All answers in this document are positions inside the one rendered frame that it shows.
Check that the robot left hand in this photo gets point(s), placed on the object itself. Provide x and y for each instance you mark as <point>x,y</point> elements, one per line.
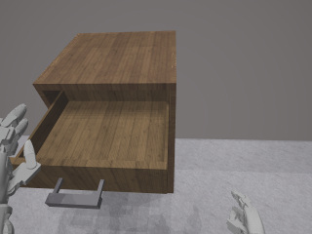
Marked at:
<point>11,130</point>

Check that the handle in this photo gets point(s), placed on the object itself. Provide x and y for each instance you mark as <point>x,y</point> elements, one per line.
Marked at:
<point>76,201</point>

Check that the drawer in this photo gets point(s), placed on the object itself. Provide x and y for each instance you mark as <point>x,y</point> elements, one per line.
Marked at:
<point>121,136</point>

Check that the robot left forearm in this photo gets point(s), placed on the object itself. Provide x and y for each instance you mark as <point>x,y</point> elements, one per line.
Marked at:
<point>6,227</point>

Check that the cabinet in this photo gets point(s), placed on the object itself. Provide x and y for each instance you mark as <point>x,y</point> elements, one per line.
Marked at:
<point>117,61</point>

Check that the robot right hand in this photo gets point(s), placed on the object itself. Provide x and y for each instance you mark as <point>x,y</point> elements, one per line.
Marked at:
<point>249,220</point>

